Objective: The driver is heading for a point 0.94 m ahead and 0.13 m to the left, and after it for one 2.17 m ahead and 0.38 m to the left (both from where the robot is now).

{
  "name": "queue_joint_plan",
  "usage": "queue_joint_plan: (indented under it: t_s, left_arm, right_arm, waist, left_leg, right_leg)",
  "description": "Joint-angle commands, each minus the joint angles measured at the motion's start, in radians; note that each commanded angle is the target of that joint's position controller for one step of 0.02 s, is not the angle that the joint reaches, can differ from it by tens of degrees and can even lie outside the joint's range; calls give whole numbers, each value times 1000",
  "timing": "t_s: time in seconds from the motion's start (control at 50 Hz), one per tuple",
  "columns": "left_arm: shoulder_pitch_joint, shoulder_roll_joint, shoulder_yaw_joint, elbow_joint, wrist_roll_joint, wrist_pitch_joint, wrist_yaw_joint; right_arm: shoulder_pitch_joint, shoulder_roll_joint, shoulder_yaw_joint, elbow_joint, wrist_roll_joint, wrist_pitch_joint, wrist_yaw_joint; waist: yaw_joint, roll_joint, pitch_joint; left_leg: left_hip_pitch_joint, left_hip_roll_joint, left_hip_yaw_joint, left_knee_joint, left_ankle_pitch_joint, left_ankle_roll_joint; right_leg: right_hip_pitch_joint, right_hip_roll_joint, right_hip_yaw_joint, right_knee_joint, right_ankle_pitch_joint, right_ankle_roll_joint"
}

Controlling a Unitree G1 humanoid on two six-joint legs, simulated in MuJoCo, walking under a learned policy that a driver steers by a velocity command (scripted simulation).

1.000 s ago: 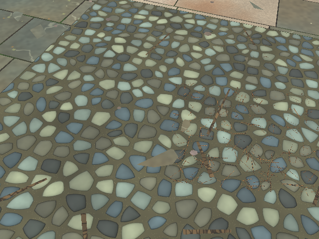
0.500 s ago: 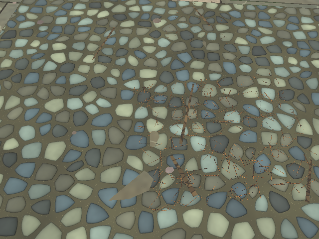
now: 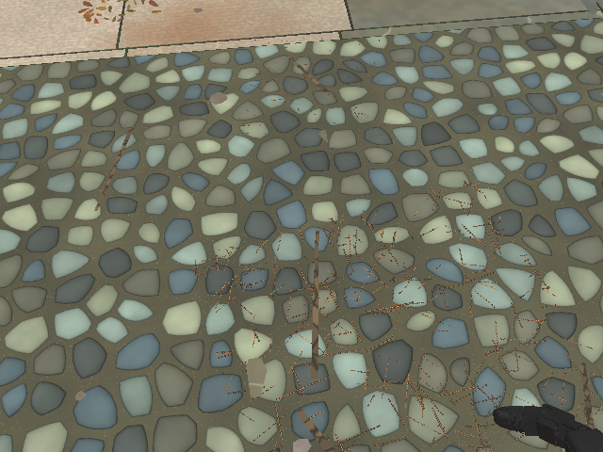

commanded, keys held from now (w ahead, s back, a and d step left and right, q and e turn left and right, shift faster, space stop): w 0.56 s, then w+q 0.44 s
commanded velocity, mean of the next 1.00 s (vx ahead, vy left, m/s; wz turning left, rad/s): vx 0.50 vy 0.00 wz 0.05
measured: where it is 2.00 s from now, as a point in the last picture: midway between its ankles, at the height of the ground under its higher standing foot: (318, 259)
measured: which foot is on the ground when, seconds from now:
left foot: up 0.00-0.02, down 0.04-0.58, up 0.60-1.00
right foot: down 0.00-0.06, up 0.08-0.56, down 0.58-1.00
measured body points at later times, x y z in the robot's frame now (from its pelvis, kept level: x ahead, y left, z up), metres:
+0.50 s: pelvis +0.27 +0.02 +0.01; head +0.30 +0.02 +0.46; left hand +0.49 +0.21 -0.09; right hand +0.19 -0.22 -0.13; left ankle +0.16 +0.12 -0.73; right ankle +0.41 -0.11 -0.70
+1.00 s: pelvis +0.52 -0.02 +0.01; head +0.55 -0.02 +0.46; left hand +0.47 +0.23 -0.13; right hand +0.69 -0.24 -0.12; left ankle +0.67 +0.12 -0.68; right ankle +0.42 -0.09 -0.73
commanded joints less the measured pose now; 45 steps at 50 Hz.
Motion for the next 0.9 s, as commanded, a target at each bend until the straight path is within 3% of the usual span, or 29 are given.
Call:
queue_joint_plan:
  t_s: [0.02, 0.04, 0.06, 0.08, 0.1, 0.12, 0.14, 0.16, 0.22, 0.26, 0.36, 0.46, 0.52, 0.54, 0.56, 0.58, 0.6, 0.62, 0.64, 0.66, 0.68, 0.72, 0.78, 0.9]
  left_arm:
    - [-34, 168, 30, -49, 2, -24, 0]
    - [-38, 151, 25, -56, -2, -33, -9]
    - [86, 41, 2, -77, -33, -35, -14]
    - [141, 81, 7, -59, -29, -28, -11]
    - [65, 113, 11, -56, 0, -17, -9]
    - [-33, 106, 7, -76, 11, -16, -18]
    - [-76, 89, 5, -92, 10, -14, -26]
    - [-89, 84, 4, -103, 21, -6, -33]
    - [-78, 58, -4, -99, 28, 13, -46]
    - [-147, 53, -9, -123, 31, 17, -52]
    - [-381, 18, -36, -199, 24, 10, -63]
    - [-505, 23, -45, -237, 13, 4, -57]
    - [-478, 43, -36, -235, 16, -5, -47]
    - [-403, 54, -29, -210, 20, -10, -41]
    - [-260, 72, -17, -159, 28, -20, -32]
    - [-92, 133, 3, -122, 51, -32, -20]
    - [-12, 235, 30, -116, 66, -28, -12]
    - [-33, 200, 29, -115, 19, -13, -17]
    - [-134, 143, 12, -125, 9, -11, -20]
    - [-195, 85, -2, -130, 8, -19, -25]
    - [-221, 56, -9, -126, 9, -28, -23]
    - [-216, 38, -15, -107, 6, -45, -16]
    - [-172, 63, -5, -83, -3, -67, -13]
    - [-99, 55, -9, -45, 0, -64, -6]
  right_arm:
    - [196, -147, -48, -2, 6, -34, -19]
    - [343, -180, -60, 28, -6, -46, -33]
    - [455, -286, -84, 30, -36, -47, -43]
    - [447, -270, -93, 54, -16, -27, -30]
    - [336, -190, -77, 33, 0, -21, -23]
    - [260, -121, -60, 22, 5, -23, -19]
    - [247, -98, -52, 33, -1, -28, -19]
    - [261, -90, -47, 53, 2, -34, -21]
    - [326, -95, -47, 97, 15, -61, -13]
    - [358, -108, -51, 116, 20, -68, -11]
    - [444, -104, -48, 155, 25, -60, -11]
    - [521, -130, -51, 190, 18, -53, -18]
    - [514, -144, -54, 203, 14, -43, -27]
    - [507, -151, -55, 206, 15, -39, -30]
    - [500, -145, -53, 208, 19, -34, -30]
    - [492, -116, -42, 182, 28, -34, -29]
    - [578, -2, -15, 146, 59, -34, -23]
    - [551, -119, -49, 167, 31, -24, -34]
    - [484, -119, -56, 151, 26, -23, -31]
    - [449, -91, -49, 149, 27, -24, -24]
    - [438, -80, -51, 155, 21, -15, -19]
    - [463, -57, -52, 170, 0, 13, -4]
    - [397, -47, -57, 145, 1, 31, 10]
    - [189, -26, -46, 71, 3, 32, 24]
  waist:
    - [-157, -98, -117]
    - [-223, -69, -206]
    - [-191, 141, -380]
    - [-164, 229, -419]
    - [-130, 74, -214]
    - [-128, -17, -103]
    - [-115, -10, -46]
    - [-98, 25, -26]
    - [-77, 60, -39]
    - [-81, 58, -20]
    - [-130, 50, 19]
    - [-165, 57, 23]
    - [-134, 61, 10]
    - [-99, 60, -29]
    - [-38, 28, -106]
    - [25, -30, -215]
    - [1, -254, -341]
    - [1, -156, -322]
    - [-45, -109, -164]
    - [-67, -87, -81]
    - [-90, -95, -37]
    - [-124, -114, -17]
    - [-136, -88, -2]
    - [-104, -86, 44]
  left_leg:
    - [363, -66, 37, -113, -25, 63]
    - [585, 24, -41, -121, -43, 95]
    - [882, 328, -448, -109, -110, 203]
    - [889, 412, -787, -272, -209, 276]
    - [713, 369, -684, -311, -365, 261]
    - [573, 317, -533, -334, -345, 238]
    - [492, 268, -422, -359, -237, 212]
    - [440, 227, -339, -377, -155, 194]
    - [424, 193, -231, -399, 37, 195]
    - [440, 191, -190, -435, 59, 207]
    - [467, 138, -81, -462, 161, 186]
    - [567, 176, -68, -412, 277, 176]
    - [632, 204, -65, -317, 452, 161]
    - [639, 195, -51, -222, 567, 149]
    - [600, 158, -13, -55, 595, 130]
    - [414, 118, 7, 184, 356, 110]
    - [55, -42, 86, 546, -283, 63]
    - [-29, -51, -25, 664, -452, 77]
    - [-60, 0, -59, 668, -373, 85]
    - [-37, 36, -59, 618, -306, 83]
    - [-1, 56, -55, 574, -272, 80]
    - [58, 65, -47, 548, -229, 64]
    - [-19, 75, -39, 531, -142, 51]
    - [-102, 67, 19, 294, 51, 36]
  right_leg:
    - [-53, -220, 77, 262, 998, -23]
    - [-169, -173, 50, 465, 831, -9]
    - [-417, -59, -39, 808, 311, 32]
    - [-574, 8, -81, 977, -134, 38]
    - [-647, -63, -63, 1026, -47, 35]
    - [-648, -100, -71, 975, 32, 36]
    - [-635, -125, -77, 924, 58, 35]
    - [-610, -145, -83, 880, 68, 39]
    - [-595, -151, -111, 827, 88, 53]
    - [-665, -178, -140, 778, 143, 67]
    - [-702, -211, -230, 502, 315, 101]
    - [-636, -178, -268, 315, 328, 81]
    - [-549, -145, -274, 244, 233, 41]
    - [-447, -115, -284, 204, 214, 22]
    - [-260, -96, -291, 140, 246, -4]
    - [5, -249, -129, 130, 194, -51]
    - [286, -557, 315, 69, 128, -162]
    - [199, -572, 428, -7, 96, -174]
    - [60, -523, 261, -33, 83, -142]
    - [-67, -475, 143, -83, 131, -109]
    - [-145, -430, 52, -118, 167, -68]
    - [-223, -385, -62, -156, 262, -35]
    - [-202, -376, -163, -182, 379, -32]
    - [-148, -343, -324, -175, 521, -11]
